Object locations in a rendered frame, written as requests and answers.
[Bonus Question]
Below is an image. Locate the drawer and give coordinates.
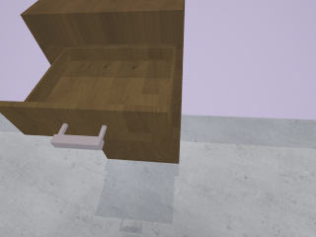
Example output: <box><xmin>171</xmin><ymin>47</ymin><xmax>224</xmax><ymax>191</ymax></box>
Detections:
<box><xmin>0</xmin><ymin>46</ymin><xmax>177</xmax><ymax>143</ymax></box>

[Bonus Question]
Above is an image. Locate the handle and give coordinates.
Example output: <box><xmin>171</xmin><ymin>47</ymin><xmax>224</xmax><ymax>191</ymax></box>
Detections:
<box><xmin>50</xmin><ymin>123</ymin><xmax>107</xmax><ymax>151</ymax></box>

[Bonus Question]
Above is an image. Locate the cabinet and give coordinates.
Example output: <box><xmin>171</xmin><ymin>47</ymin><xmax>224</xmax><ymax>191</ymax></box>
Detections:
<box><xmin>21</xmin><ymin>0</ymin><xmax>186</xmax><ymax>164</ymax></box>

